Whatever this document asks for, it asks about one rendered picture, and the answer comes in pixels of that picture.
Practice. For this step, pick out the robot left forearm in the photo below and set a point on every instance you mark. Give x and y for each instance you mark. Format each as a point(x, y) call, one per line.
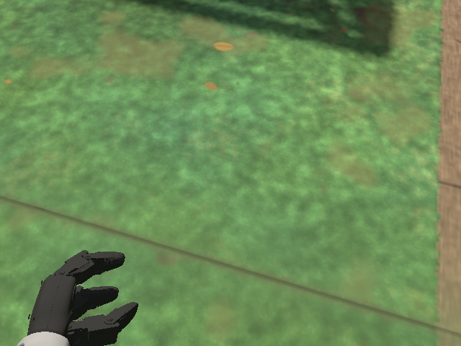
point(44, 339)

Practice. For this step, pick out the robot left hand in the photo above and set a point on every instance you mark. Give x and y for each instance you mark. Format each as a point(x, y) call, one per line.
point(59, 302)

